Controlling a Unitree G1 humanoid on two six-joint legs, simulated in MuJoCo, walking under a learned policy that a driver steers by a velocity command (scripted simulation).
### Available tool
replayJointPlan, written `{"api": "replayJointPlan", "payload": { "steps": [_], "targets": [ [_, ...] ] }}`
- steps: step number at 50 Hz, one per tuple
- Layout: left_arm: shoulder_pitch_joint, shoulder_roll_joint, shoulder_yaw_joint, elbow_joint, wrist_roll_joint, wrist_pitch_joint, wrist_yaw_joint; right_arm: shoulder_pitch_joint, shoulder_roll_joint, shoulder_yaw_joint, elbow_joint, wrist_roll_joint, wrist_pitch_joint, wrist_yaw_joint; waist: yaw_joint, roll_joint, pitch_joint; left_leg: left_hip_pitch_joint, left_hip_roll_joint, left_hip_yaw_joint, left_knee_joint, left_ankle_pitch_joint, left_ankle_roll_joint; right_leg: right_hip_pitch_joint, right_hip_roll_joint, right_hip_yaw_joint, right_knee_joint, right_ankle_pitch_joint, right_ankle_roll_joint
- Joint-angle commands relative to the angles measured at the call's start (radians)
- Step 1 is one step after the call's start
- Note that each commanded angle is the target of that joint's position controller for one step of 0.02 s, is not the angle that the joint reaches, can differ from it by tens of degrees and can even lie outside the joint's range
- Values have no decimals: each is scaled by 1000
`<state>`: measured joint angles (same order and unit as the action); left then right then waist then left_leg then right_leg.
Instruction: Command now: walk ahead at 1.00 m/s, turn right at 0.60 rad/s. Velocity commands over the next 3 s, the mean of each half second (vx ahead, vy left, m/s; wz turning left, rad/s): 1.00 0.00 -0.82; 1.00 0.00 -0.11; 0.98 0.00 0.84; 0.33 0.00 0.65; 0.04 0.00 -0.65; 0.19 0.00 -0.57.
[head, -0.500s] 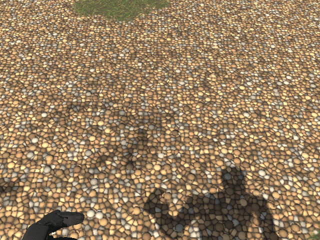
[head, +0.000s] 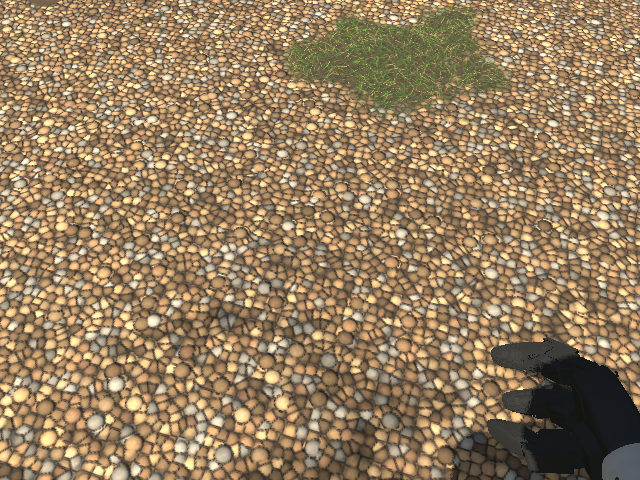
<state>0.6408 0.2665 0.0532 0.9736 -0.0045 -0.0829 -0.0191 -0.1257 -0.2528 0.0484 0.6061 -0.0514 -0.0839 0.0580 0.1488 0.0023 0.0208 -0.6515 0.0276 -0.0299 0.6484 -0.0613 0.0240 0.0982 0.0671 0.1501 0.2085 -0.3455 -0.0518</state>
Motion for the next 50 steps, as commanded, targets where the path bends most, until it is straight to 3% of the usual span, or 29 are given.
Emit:
{"api": "replayJointPlan", "payload": {
  "steps": [1, 2, 3, 4, 5, 6, 7, 8, 13, 18, 20, 22, 23, 24, 25, 26, 27, 28, 29, 32, 33, 36, 40, 43, 45, 47, 48, 49, 50],
  "targets": [
    [-147, 221, 45, -98, -9, -27, -1, 166, -156, -58, 9, 6, -5, -30, -207, -46, -63, 535, -82, 57, -74, 2, 19, -300, -173, 107, 133, 844, -98],
    [-156, 239, 51, -98, -6, -23, -1, 315, -179, -75, 55, 3, -8, -46, -280, -34, -141, 703, -73, 51, -86, -45, 27, -339, -140, 91, 357, 857, -77],
    [-178, 213, 47, -111, -4, -26, -2, 479, -229, -100, 85, -9, -14, -68, -352, -14, -219, 903, 47, -50, -81, -183, 40, -488, -88, 70, 622, 684, -62],
    [-145, 56, 15, -141, -7, -28, 6, 602, -290, -120, 100, -40, -17, -85, -330, 180, -339, 1080, 353, -418, -156, -543, 79, -677, -19, 11, 973, -56, -62],
    [-99, 76, 11, -188, -34, -12, 11, 544, -311, -129, 84, -23, -2, -81, -264, 288, -390, 1036, 464, -842, -370, -735, 142, -815, -8, -37, 1156, -106, -67],
    [-183, 113, 16, -179, -8, 6, 15, 438, -216, -119, 77, -6, 0, -79, -236, 165, -205, 893, 404, -723, -402, -766, 149, -886, -82, -55, 1175, 6, -69],
    [-247, 109, 17, -180, 9, 17, 5, 394, -144, -106, 80, 2, -6, -73, -225, 88, -95, 772, 358, -547, -396, -593, 145, -886, -114, -69, 1140, 61, -64],
    [-277, 95, 18, -177, 17, 28, -6, 387, -119, -102, 96, -3, -13, -68, -205, 53, -38, 684, 318, -420, -413, -419, 133, -862, -138, -70, 1116, 73, -55],
    [-436, 27, 2, -270, 39, 82, -44, 449, -60, -91, 193, 39, -53, -59, -140, 77, 53, 582, 251, -45, -496, -2, 82, -915, -202, -102, 1037, 146, -35],
    [-636, 38, -26, -365, 29, 75, -85, 442, -108, -98, 220, 35, -63, -65, -126, 18, 108, 511, 146, 266, -559, 331, 19, -743, -140, -264, 655, 410, -70],
    [-657, 57, -28, -367, 31, 73, -89, 496, -164, -107, 229, 34, -60, -74, -124, 22, 87, 583, 156, 306, -484, 735, -3, -625, -62, -343, 559, 424, -101],
    [-547, 105, -15, -332, 30, 72, -78, 514, -233, -122, 221, 30, -35, -91, -51, 83, 0, 676, 189, 304, -274, 1093, -20, -487, 8, -367, 533, 333, -130],
    [-401, 143, 1, -294, 32, 70, -68, 484, -262, -130, 209, 24, -15, -99, 32, 101, -75, 659, 214, 290, -75, 1169, -15, -329, 33, -346, 532, 280, -154],
    [-193, 190, 27, -231, 33, 68, -52, 438, -274, -134, 188, 16, 1, -98, 123, 99, -163, 568, 228, 263, 199, 1111, 0, -101, 39, -284, 499, 232, -193],
    [-97, 231, 56, -184, 24, 69, -23, 434, -251, -134, 190, 7, 11, -82, 131, 5, -182, 383, 129, 261, 569, 485, -1, 94, 14, -194, 429, 168, -224],
    [-176, 324, 77, -191, 15, 82, -4, 454, -100, -95, 142, -12, -2, -68, 2, -237, -122, 34, -30, 223, 979, -448, -30, 194, -154, 85, 491, 365, -273],
    [-208, 395, 93, -246, 35, 94, -2, 472, -141, -91, 27, 20, -23, -67, -31, -228, -348, -210, -59, 5, 1100, -444, -42, 401, -303, 544, 245, 100, -460],
    [-219, 342, 90, -259, 29, 95, 7, 378, -182, -88, 14, 10, -46, -67, -15, -47, -249, -269, -2, -58, 1003, -354, -36, 295, -327, 640, 69, -77, -419],
    [-265, 278, 74, -244, 28, 87, 16, 374, -184, -85, 27, 15, -52, -65, -78, 47, -86, -238, 44, -49, 878, -284, -32, 104, -313, 565, 21, -66, -368],
    [-343, 172, 31, -233, 23, 33, 29, 436, -137, -69, 68, -20, 5, -59, -208, 123, 25, 2, 129, -37, 667, -296, -65, -310, -211, 313, -2, 150, -308],
    [-337, 154, 22, -221, 21, 14, 24, 435, -114, -63, 69, -19, 23, -51, -218, 107, 36, 41, 146, -22, 586, -298, -72, -382, -187, 249, -24, 177, -295],
    [-288, 155, 24, -189, 14, -25, 2, 253, -78, -49, 12, 13, 30, -33, -156, 48, 111, 26, 162, 44, 301, -41, -37, -407, -106, 40, -92, 386, -225],
    [-218, 168, 23, -157, 4, -55, -6, 139, -60, -47, -3, 52, 20, -8, -87, 13, 104, 116, 94, 106, 3, 294, 56, -248, -139, -89, -209, 563, -126],
    [-210, 195, 24, -137, 22, -51, 17, 142, -101, -66, 15, 48, 15, -5, -102, -21, 66, 128, -7, 140, -77, 242, 97, -15, -179, -191, -143, 958, -69],
    [-221, 228, 29, -138, 50, -30, 41, 235, -142, -83, 46, 41, 21, -9, -166, -99, -25, 211, -97, 181, -55, 88, 118, 98, -215, -229, 53, 1364, -30],
    [-309, 252, 38, -166, 81, 6, 60, 597, -202, -117, 160, 41, 34, -21, -345, -127, -178, 505, -149, 174, -39, -68, 158, 47, -233, -264, 527, 1497, -11],
    [-366, 245, 35, -185, 75, 8, 61, 788, -250, -146, 206, 33, 42, -35, -451, -72, -220, 727, -91, 63, -58, -187, 213, -165, -171, -285, 936, 1251, -13],
    [-278, 82, 1, -243, 27, -16, 30, 724, -354, -179, 210, 25, 58, -42, -275, 377, -260, 1076, 182, -523, -141, -288, 403, -738, 57, -231, 1416, 31, 83],
    [-320, 126, -18, -285, 37, -42, 29, 621, -321, -179, 162, 38, 59, -31, -282, 199, -350, 1114, 246, -852, -337, -365, 468, -911, 48, -53, 1482, -65, 57]
  ]
}}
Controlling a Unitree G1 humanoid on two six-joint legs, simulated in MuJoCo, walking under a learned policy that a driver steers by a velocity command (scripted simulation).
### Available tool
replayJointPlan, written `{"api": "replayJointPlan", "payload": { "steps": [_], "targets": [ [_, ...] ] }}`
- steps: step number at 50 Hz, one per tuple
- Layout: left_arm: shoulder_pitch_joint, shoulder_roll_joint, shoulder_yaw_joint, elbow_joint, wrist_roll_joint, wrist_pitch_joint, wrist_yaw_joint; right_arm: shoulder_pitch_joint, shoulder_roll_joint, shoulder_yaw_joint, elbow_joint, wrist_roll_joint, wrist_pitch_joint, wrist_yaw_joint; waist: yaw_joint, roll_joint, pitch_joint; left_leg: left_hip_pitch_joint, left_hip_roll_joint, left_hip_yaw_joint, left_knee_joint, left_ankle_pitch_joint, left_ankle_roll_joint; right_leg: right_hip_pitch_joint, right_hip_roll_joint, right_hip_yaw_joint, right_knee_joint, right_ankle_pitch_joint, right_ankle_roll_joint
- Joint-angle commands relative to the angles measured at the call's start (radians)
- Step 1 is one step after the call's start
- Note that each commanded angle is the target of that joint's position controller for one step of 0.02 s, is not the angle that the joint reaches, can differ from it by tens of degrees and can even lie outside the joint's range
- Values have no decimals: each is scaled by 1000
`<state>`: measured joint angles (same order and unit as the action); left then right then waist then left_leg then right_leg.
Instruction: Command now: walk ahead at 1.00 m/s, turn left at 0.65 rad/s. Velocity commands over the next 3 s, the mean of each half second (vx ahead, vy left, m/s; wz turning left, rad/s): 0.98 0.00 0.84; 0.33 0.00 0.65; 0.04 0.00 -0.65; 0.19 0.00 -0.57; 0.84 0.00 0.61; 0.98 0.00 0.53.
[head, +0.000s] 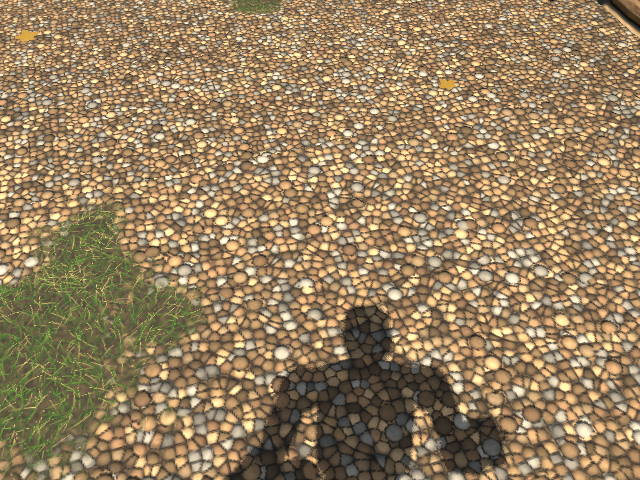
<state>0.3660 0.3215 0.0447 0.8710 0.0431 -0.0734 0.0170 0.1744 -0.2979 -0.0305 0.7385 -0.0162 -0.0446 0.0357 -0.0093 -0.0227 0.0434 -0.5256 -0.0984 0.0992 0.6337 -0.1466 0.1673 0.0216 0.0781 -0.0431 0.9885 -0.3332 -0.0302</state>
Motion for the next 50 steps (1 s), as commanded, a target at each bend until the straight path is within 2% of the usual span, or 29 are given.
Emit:
{"api": "replayJointPlan", "payload": {
  "steps": [1, 2, 4, 6, 9, 12, 15, 17, 18, 19, 20, 21, 22, 23, 24, 25, 27, 29, 32, 36, 38, 39, 40, 41, 42, 43, 45, 47, 50],
  "targets": [
    [-137, 88, -17, -201, -8, -65, -9, 284, -232, -93, 26, 2, 13, -15, -117, 63, -243, 866, 367, -882, -359, -296, 281, -864, -44, 189, 616, -2, 20],
    [-162, 86, -25, -212, -4, -73, -15, 281, -158, -76, 53, 5, 13, -18, -66, -58, -129, 673, 329, -783, -390, -245, 223, -805, -93, 170, 471, 44, 4],
    [-192, 61, -39, -240, 32, -37, -22, 253, -121, -57, 71, 4, -2, -31, 13, -71, -16, 416, 226, -627, -414, -141, 165, -708, -136, 148, 334, 14, 25],
    [-185, 45, -52, -254, 42, 2, -28, 244, -142, -58, 64, 11, -22, -26, 45, -21, 21, 273, 164, -548, -451, -111, 164, -668, -162, 113, 209, -18, 51],
    [-373, 35, -70, -337, 21, 5, -42, 249, -160, -69, 54, 16, -35, -23, 0, 18, 92, 133, 109, -491, -526, 12, 145, -617, -164, 47, -86, 186, 87],
    [-466, 11, -79, -367, 0, -2, -46, 306, -168, -81, 66, 31, -35, -16, -73, 53, 51, 211, 86, -468, -487, 282, 75, -529, -117, 20, -307, 434, 82],
    [-511, 28, -74, -393, -7, -9, -38, 335, -184, -91, 75, 27, -30, -25, -102, 78, 11, 381, 115, -500, -408, 450, 44, -507, -87, 40, -424, 443, 60],
    [-426, 67, -56, -373, -8, -15, -25, 299, -209, -97, 66, 25, -30, -35, -53, 75, -60, 424, 110, -503, -272, 655, 1, -329, -42, 48, -500, 366, 40],
    [-300, 115, -34, -340, -15, -19, -11, 276, -243, -104, 61, 17, -33, -33, 13, 77, -151, 434, 106, -501, -112, 741, -21, -177, -29, 59, -489, 281, 28],
    [-96, 154, -11, -290, -17, -24, 4, 210, -261, -107, 45, 13, -40, -28, 135, 76, -245, 347, 78, -488, 112, 678, -36, 47, -80, 92, -481, 220, 11],
    [135, 225, 22, -253, 7, -26, 28, 182, -167, -82, 18, 9, -55, -27, 219, -13, -384, 211, 40, -418, 419, 377, -32, 288, -272, 261, -457, -111, -22],
    [100, 284, 37, -253, 46, -21, 25, 308, -14, -40, -26, 60, -49, -30, 100, -318, -507, -107, -67, -294, 713, -399, -63, 506, -578, 799, -613, -332, -122],
    [21, 234, 47, -259, 23, -8, 17, 267, -99, -35, -25, 34, -31, -38, 93, -271, -452, -224, 30, -241, 789, -292, -45, 415, -552, 926, -685, -478, -148],
    [-56, 121, 22, -267, 16, -7, 14, 151, -144, -47, -18, 11, -17, -37, 102, -126, -260, -248, 79, -208, 753, -190, -58, 252, -490, 707, -688, -286, -131],
    [-75, 67, 8, -246, 18, -8, 9, 98, -140, -49, -21, -2, -6, -31, 89, -12, -147, -232, 106, -190, 716, -163, -76, 129, -452, 525, -667, 65, -127],
    [-57, 52, 3, -222, 21, -13, 9, 66, -123, -51, -26, -11, 7, -23, 75, 1, -97, -226, 123, -179, 704, -193, -93, 68, -424, 391, -647, 407, -120],
    [2, 30, -3, -164, -9, -30, -3, 61, -67, -43, -61, -18, 38, -11, 37, -70, -61, -228, 145, -164, 661, -256, -112, -2, -406, 226, -633, 757, -101],
    [-39, 31, 0, -147, -34, -37, -11, -4, -42, -32, -121, -17, 52, 3, 2, -110, -35, -243, 155, -143, 557, -210, -119, -57, -389, 109, -679, 836, -74],
    [-200, 62, 9, -168, -44, -36, -8, -21, -30, -15, -159, -13, 51, 39, -68, -120, -25, 28, 126, -61, 172, 121, -120, -264, -283, -126, -717, 745, -22],
    [-165, 149, 41, -170, -65, -33, -5, 90, -79, -35, -117, -24, 62, 42, -112, -63, -88, 310, 19, 37, 51, 197, -63, -259, -304, -183, -459, 933, 11],
    [-144, 157, 45, -185, -70, -13, -9, 278, -138, -68, -61, -46, 51, 18, -187, -6, -171, 554, 3, -38, -41, 205, 5, -343, -291, -157, -66, 722, 32],
    [-61, 85, 32, -167, -43, 8, -15, 228, -197, -83, -56, -35, 45, -9, -126, 173, -132, 623, 133, -179, -106, 635, 45, -490, -142, -182, 260, -196, 61],
    [134, 63, 24, -193, -30, 42, 0, 191, -294, -96, -122, -17, 47, -14, -18, 225, -271, 747, 433, -559, 9, 1407, 184, -597, -83, -78, 592, -418, 100],
    [143, 98, 23, -199, -14, 60, 16, 187, -272, -100, -160, 22, 48, -18, -57, 114, -456, 803, 501, -646, -55, 1415, 275, -626, -104, 71, 647, -292, 109],
    [92, 96, 9, -208, -19, 71, 26, 98, -230, -90, -181, 18, 60, -44, -47, 103, -430, 701, 493, -674, -154, 908, 292, -676, -111, 77, 627, -197, 104],
    [31, 112, 11, -198, -5, 79, 28, 41, -139, -61, -178, 14, 61, -56, -24, 10, -318, 536, 427, -605, -216, 628, 235, -648, -156, 80, 519, -145, 97],
    [36, 87, 5, -173, -8, 104, 18, 12, -60, -24, -132, 3, 43, -61, 30, 22, -202, 309, 350, -449, -270, 571, 159, -502, -176, 87, 342, -137, 76],
    [35, 39, -7, -152, -30, 124, 10, 34, -23, -2, -86, -14, 20, -58, 36, 4, -191, 196, 324, -316, -297, 665, 116, -344, -161, 82, 188, -109, 56],
    [14, 5, -11, -146, -44, 123, 2, 20, -53, -7, -50, -28, 3, -51, 39, 52, -190, 224, 295, -201, -295, 673, 74, -307, -129, 70, 0, -43, 34]
  ]
}}
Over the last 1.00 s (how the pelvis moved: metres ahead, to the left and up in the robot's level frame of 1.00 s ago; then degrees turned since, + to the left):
0.90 -0.23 -0.03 -26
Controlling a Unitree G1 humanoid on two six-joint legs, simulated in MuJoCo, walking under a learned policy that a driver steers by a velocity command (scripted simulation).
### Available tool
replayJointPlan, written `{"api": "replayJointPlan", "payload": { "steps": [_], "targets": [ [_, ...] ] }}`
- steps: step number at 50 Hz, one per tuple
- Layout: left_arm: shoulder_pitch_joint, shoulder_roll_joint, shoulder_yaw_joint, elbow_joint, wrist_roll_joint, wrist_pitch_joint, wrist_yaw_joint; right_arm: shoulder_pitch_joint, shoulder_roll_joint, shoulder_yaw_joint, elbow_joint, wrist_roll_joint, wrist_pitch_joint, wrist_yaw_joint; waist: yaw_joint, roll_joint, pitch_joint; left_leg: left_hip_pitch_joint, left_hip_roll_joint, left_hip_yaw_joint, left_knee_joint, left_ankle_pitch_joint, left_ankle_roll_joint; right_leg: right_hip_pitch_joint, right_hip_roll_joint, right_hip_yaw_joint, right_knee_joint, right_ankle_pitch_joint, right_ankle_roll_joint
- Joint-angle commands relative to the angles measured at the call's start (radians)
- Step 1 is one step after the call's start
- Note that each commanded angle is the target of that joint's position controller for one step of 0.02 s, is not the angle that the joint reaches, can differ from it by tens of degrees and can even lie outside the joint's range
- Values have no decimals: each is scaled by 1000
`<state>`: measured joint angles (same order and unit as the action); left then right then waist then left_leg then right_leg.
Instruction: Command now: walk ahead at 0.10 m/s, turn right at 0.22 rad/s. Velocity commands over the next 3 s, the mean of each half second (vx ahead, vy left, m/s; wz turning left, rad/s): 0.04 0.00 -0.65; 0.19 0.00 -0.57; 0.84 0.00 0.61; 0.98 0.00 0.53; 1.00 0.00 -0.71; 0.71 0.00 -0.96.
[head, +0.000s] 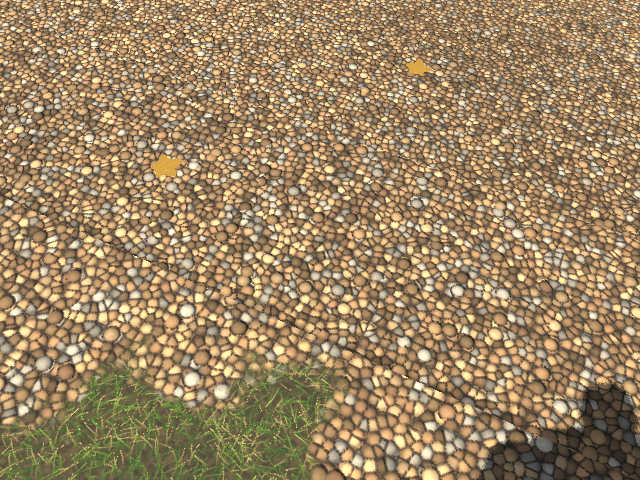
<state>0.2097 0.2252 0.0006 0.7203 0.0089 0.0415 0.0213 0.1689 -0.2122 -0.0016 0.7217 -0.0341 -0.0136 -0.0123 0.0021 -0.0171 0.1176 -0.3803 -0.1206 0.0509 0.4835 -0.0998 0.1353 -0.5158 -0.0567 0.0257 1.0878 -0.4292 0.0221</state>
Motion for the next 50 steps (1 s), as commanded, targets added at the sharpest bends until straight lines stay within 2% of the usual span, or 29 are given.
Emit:
{"api": "replayJointPlan", "payload": {
  "steps": [1, 3, 6, 9, 11, 12, 13, 14, 15, 16, 17, 19, 20, 22, 25, 29, 32, 35, 36, 37, 38, 39, 40, 41, 43, 44, 46, 48, 50],
  "targets": [
    [156, 108, 39, 0, -9, 8, -5, 27, -148, -41, -31, -6, -23, -2, 20, 65, -266, 105, 324, -143, -146, 575, 105, 215, 14, -11, -119, 64, -21],
    [112, 120, 49, -18, -4, 18, -11, 29, -146, -45, -36, -1, -5, -5, 6, 89, -251, 117, 342, -137, -162, 376, 111, 189, 18, -29, -148, 51, -23],
    [46, 112, 55, -51, 1, 36, -27, 32, -148, -54, -45, -4, 21, -13, -13, 113, -192, 104, 367, -139, -192, 74, 110, 165, 22, -57, -207, 10, -27],
    [52, 97, 57, -65, -2, 38, -40, 31, -164, -68, -49, -4, 36, -24, -11, 115, -180, 126, 393, -124, -160, 9, 92, 200, 41, -91, -314, -32, -40],
    [112, 90, 61, -54, -4, 30, -47, 16, -181, -79, -51, 7, 42, -31, 23, 102, -183, 95, 374, -61, -77, -18, 32, 304, 65, -107, -508, 45, -69],
    [135, 121, 70, -52, 4, 21, -47, 36, -176, -84, -43, 9, 46, -33, 31, 25, -145, 31, 332, -10, 29, -112, -38, 342, 36, -2, -668, 109, -97],
    [136, 222, 92, -70, 17, 11, -38, 70, -125, -77, -61, 4, 53, -31, 4, -210, -106, -157, 207, 100, 288, -360, -135, 388, -192, 354, -806, 237, -155],
    [173, 337, 126, -80, 18, 15, -24, -47, -115, -67, -126, 6, 61, -40, 60, -276, -30, -329, 51, 16, 442, -545, -172, 311, -332, 599, -843, 516, -295],
    [196, 306, 126, -71, 21, 18, -8, -71, -116, -64, -131, 4, 62, -38, 48, -152, -35, -312, 93, -84, 583, -493, -178, 305, -292, 514, -817, 573, -325],
    [135, 270, 118, -80, 11, 22, -1, -56, -123, -65, -122, 16, 58, -30, 9, -96, -39, -310, 105, -110, 608, -386, -178, 300, -215, 413, -789, 546, -297],
    [62, 251, 114, -99, 11, 28, -2, -40, -139, -69, -110, 18, 49, -25, -21, -71, -52, -306, 108, -116, 600, -312, -179, 312, -147, 355, -775, 529, -254],
    [29, 223, 111, -123, -3, 26, -9, -15, -160, -75, -91, -4, 43, -13, -19, -76, -136, -285, 99, -104, 640, -258, -189, 382, -92, 314, -730, 674, -235],
    [51, 224, 113, -119, -8, 24, -13, -17, -157, -74, -93, -2, 45, -9, -12, -60, -165, -279, 96, -105, 644, -253, -195, 407, -86, 316, -715, 708, -232],
    [93, 239, 123, -113, -9, 19, -14, -46, -144, -65, -109, 7, 49, -7, 11, -53, -177, -298, 97, -113, 591, -248, -201, 454, -75, 346, -701, 692, -228],
    [125, 257, 134, -116, -4, 22, -11, -93, -148, -57, -126, 12, 50, -10, 45, -94, -171, -308, 86, -129, 471, -255, -203, 490, -64, 420, -691, 616, -232],
    [111, 280, 143, -130, 3, 20, -17, -117, -167, -52, -134, 18, 41, -12, 59, -119, -181, -216, 58, -150, 342, -269, -185, 455, -47, 507, -672, 595, -230],
    [72, 289, 148, -139, 6, 18, -27, -103, -181, -50, -136, 28, 32, -16, 48, -130, -185, -104, 34, -161, 245, -277, -164, 406, -28, 571, -658, 638, -214],
    [1, 267, 138, -149, 0, 15, -29, -9, -187, -52, -109, 33, 21, -26, -2, -139, -197, 102, 40, -143, 35, -208, -142, 327, 9, 565, -633, 600, -151],
    [-16, 250, 131, -150, -9, 12, -25, 21, -188, -53, -101, 26, 15, -33, -24, -113, -191, 210, 71, -153, -107, -109, -129, 259, 45, 539, -600, 474, -108],
    [46, 192, 114, -146, -11, 8, -22, -3, -238, -61, -112, 14, 13, -42, 16, 52, -212, 308, 250, -333, -208, -135, -79, 169, 127, 434, -471, 128, -57],
    [110, 162, 104, -152, -5, 8, -15, -72, -319, -68, -152, 12, 22, -39, 53, 236, -199, 337, 480, -615, -248, -10, 20, 19, 296, 219, -288, -182, -20],
    [101, 254, 121, -133, 27, 9, -13, 23, -302, -77, -117, -1, 29, -25, 11, 201, -238, 289, 488, -655, -239, -172, 100, 12, 240, 183, -127, -165, -23],
    [67, 256, 119, -126, 33, 6, -21, 21, -241, -63, -111, -3, 29, -14, 10, 162, -196, 261, 429, -608, -267, -480, 77, -25, 198, 192, -85, -72, -36],
    [44, 243, 113, -121, 36, 3, -35, -3, -218, -58, -107, -3, 28, -6, 5, 182, -139, 227, 362, -538, -300, -596, 39, -55, 189, 176, -56, -7, -34],
    [64, 215, 99, -90, 36, -4, -62, 23, -210, -55, -89, -5, 14, 0, -6, 217, -112, 241, 296, -451, -328, -575, 14, -87, 180, 136, -1, 71, -22],
    [46, 207, 93, -87, 38, -12, -69, 57, -212, -58, -72, -2, 2, 5, -18, 190, -96, 247, 289, -435, -331, -554, 16, -110, 177, 127, -2, 100, -22],
    [-17, 191, 83, -99, 36, -24, -76, 112, -220, -65, -46, 10, -18, 10, -39, 147, -84, 287, 294, -428, -329, -519, 24, -158, 163, 120, -41, 145, -17],
    [-63, 181, 70, -111, 43, -34, -79, 142, -224, -70, -27, 25, -27, 16, -37, 157, -85, 283, 286, -431, -334, -474, 44, -141, 100, 37, -156, 172, 3],
    [-133, 156, 52, -130, 36, -46, -74, 165, -231, -76, -22, 28, -26, 20, -59, 180, -74, 217, 259, -428, -334, -426, 60, -54, 83, -13, -307, 138, 28]
  ]
}}
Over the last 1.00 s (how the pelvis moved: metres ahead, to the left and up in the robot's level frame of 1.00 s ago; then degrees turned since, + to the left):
0.71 0.16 0.02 43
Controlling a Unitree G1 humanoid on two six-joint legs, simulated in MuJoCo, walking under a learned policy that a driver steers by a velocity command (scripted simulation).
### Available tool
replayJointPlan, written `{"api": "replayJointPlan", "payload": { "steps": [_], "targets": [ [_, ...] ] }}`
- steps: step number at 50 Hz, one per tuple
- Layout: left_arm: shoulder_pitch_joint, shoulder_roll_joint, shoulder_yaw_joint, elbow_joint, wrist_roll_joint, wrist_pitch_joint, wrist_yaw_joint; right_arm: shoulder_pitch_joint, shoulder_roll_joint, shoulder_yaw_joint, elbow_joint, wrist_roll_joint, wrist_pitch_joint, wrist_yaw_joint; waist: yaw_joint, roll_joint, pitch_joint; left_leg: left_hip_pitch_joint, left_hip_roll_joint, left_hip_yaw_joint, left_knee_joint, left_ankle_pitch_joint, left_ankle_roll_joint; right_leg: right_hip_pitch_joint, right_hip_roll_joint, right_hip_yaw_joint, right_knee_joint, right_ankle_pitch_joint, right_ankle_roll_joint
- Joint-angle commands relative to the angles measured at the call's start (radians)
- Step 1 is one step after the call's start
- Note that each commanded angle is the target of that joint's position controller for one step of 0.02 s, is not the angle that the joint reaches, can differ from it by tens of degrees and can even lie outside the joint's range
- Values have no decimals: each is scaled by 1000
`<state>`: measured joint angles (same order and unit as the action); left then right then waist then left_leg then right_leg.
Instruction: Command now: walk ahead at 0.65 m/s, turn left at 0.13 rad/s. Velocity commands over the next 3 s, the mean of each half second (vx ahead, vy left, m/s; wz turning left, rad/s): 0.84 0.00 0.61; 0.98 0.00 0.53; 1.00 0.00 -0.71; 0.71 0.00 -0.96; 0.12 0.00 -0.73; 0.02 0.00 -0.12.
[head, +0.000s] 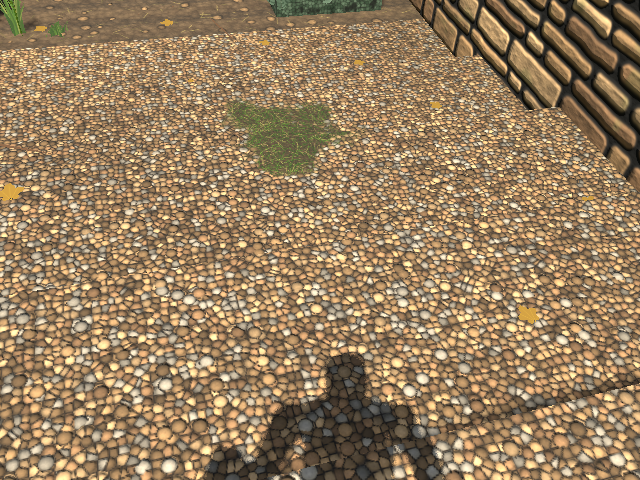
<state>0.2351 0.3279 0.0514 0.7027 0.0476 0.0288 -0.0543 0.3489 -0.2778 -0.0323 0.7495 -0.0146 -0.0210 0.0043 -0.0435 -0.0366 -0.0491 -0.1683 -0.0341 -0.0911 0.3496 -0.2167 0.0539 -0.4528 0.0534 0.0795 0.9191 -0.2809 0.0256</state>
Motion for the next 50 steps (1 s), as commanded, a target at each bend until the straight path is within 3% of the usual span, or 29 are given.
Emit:
{"api": "replayJointPlan", "payload": {
  "steps": [1, 4, 6, 7, 8, 9, 10, 12, 14, 19, 23, 25, 27, 28, 29, 30, 31, 32, 33, 34, 36, 38, 39, 40, 41, 43, 45, 47, 50],
  "targets": [
    [-177, 37, -9, -121, -11, -39, 4, -13, -178, -52, -50, 7, -16, 3, -10, 205, 100, -49, 165, -282, -195, -286, 145, -48, -21, -73, -221, -45, 28],
    [-124, 26, -18, -114, -35, -55, 27, -48, -201, -68, -60, 8, 0, 6, 39, 183, 116, -213, 152, -291, -143, -242, 157, 193, 3, -101, -430, -21, 0],
    [23, 58, -7, -67, -30, -78, 60, -75, -154, -61, -75, 22, -3, 5, 116, 82, 68, -411, 92, -267, 0, -247, 112, 525, -26, -85, -513, 104, -31],
    [167, 122, 10, -40, -20, -89, 78, -129, -96, -47, -107, 29, -20, 8, 197, -14, 0, -578, 27, -191, 203, -308, 69, 731, -183, 72, -550, -56, -58],
    [236, 237, 35, -49, -3, -92, 89, -151, -1, -19, -163, 50, -36, 10, 223, -231, -86, -714, -67, -37, 527, -335, 32, 812, -458, 449, -692, -454, -112],
    [160, 241, 48, -48, 4, -84, 90, -169, -60, -23, -177, 29, -30, 5, 177, -158, -36, -783, 14, -21, 692, -237, 34, 667, -527, 577, -708, -538, -173],
    [101, 149, 23, -66, -1, -88, 83, -190, -94, -34, -164, 13, -20, 11, 147, -58, 26, -791, 47, -33, 761, -157, 32, 608, -464, 480, -692, -469, -162],
    [49, 82, 1, -73, -12, -96, 76, -128, -102, -45, -131, -5, -6, 39, 92, -74, 37, -730, 78, -5, 792, -68, 5, 524, -368, 267, -720, -301, -115],
    [78, 76, -1, -49, -22, -106, 75, -152, -88, -44, -137, -13, 14, 61, 89, -90, 84, -749, 97, 21, 859, 7, -11, 474, -320, 122, -752, -159, -107],
    [153, 68, 3, 16, -17, -134, 62, -275, -75, -36, -187, -15, 39, 76, 81, -59, 164, -817, 111, 33, 850, 127, -10, 443, -310, -84, -805, 30, -114],
    [188, 62, 6, 72, -17, -144, 71, -391, -73, -20, -220, -17, 34, 105, 87, -7, 242, -707, 123, 153, 595, 195, 49, 421, -282, -261, -853, 189, -91],
    [212, 100, 16, 98, -16, -139, 78, -447, -60, -11, -232, -12, 28, 122, 94, -12, 253, -603, 87, 237, 454, 152, 95, 468, -284, -326, -837, 438, -81],
    [200, 156, 29, 105, -14, -128, 85, -330, -78, -20, -195, 0, 30, 106, 17, -79, 138, -366, -15, 307, 469, 69, 134, 511, -290, -379, -650, 1112, -74],
    [183, 189, 38, 102, -9, -110, 90, -216, -106, -31, -166, 5, 28, 94, -53, -106, 73, -254, -50, 301, 479, -17, 160, 527, -313, -386, -487, 1293, -75],
    [80, 215, 47, 74, -5, -99, 91, 53, -158, -60, -92, -1, 26, 79, -207, -121, -48, 24, -49, 248, 563, 28, 205, 426, -352, -362, -217, 1429, -75],
    [5, 233, 56, 46, -9, -94, 83, 311, -237, -98, -6, -1, 26, 51, -309, -101, -170, 351, -68, 155, 499, -101, 234, 235, -324, -323, 130, 1225, -69],
    [86, 97, 29, 48, 2, -97, 62, 143, -306, -122, -21, 33, 41, 30, -158, 245, -93, 417, 45, -127, 305, -221, 253, -36, -87, -316, 550, -32, -45],
    [155, 73, 10, -61, -19, -117, 53, 24, -369, -122, -99, 7, 35, 34, -40, 357, -254, 663, 255, -697, 114, -165, 455, -410, -2, -115, 770, -238, 12],
    [10, 133, 17, -68, -11, -138, 54, 79, -304, -116, -99, 12, 29, 22, -105, 94, -204, 577, 255, -689, 50, 27, 419, -429, -54, 7, 671, -83, 12],
    [22, 124, 11, -70, -21, -150, 55, 64, -289, -115, -62, 15, 20, 10, -49, 53, -77, 387, 247, -624, 6, 33, 395, -363, -106, 22, 525, -48, 6],
    [19, 125, 9, -50, 7, -121, 64, 1, -244, -98, -50, 1, -3, -2, 33, -23, 45, 114, 178, -502, 16, 76, 363, -229, -153, 34, 344, -101, 22],
    [57, 113, 12, -25, 28, -67, 60, -21, -194, -71, -42, 9, -21, 5, 82, -28, 77, -39, 149, -414, 3, 84, 340, -136, -163, 10, 185, -207, 35],
    [58, 71, -4, -21, 36, -55, 50, -7, -191, -69, -16, 4, -31, 7, 79, 0, 93, -92, 135, -345, -15, 179, 325, -106, -170, -37, 134, -171, 35],
    [42, 47, -9, -21, 28, -57, 40, 29, -200, -71, -4, -18, -48, 11, 49, 35, 98, -91, 140, -309, -22, 264, 313, -130, -186, -54, 142, 20, 11],
    [-82, 78, 12, -55, -10, -66, 36, 81, -182, -68, 35, -1, -69, 8, 21, 29, 144, -52, 114, -274, -22, 219, 265, -248, -213, -2, 27, 200, -9],
    [-167, 18, -9, -78, -10, -81, 9, 48, -142, -48, 57, 10, -88, 1, 12, 55, 140, -213, -3, -122, -27, -9, 189, -55, -160, -87, -237, 586, -40],
    [-137, 1, -11, -38, -25, -90, -22, 57, -149, -41, 67, 18, -95, -4, 9, 62, 87, -245, 9, -76, 0, -81, 163, 70, -128, -117, -263, 804, -88],
    [-209, 8, -8, -35, -32, -87, -26, 106, -138, -32, 89, 13, -97, -15, -25, 78, 147, -178, 58, -53, 11, -23, 146, 7, -109, -118, -274, 803, -111],
    [-304, 43, 8, -43, -18, -87, -1, 211, -163, -29, 136, -29, -96, -37, -76, 56, 251, 70, 108, 10, 52, 214, 117, -166, -59, -116, -350, 673, -148]
  ]
}}
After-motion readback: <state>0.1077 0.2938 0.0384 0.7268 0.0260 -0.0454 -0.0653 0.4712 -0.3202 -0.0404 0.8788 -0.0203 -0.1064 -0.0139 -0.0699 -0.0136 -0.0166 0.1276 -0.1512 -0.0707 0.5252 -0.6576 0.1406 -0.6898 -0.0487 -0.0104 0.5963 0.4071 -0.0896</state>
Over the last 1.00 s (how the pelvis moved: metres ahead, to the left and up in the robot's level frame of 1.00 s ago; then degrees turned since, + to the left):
0.06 -0.06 0.02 -39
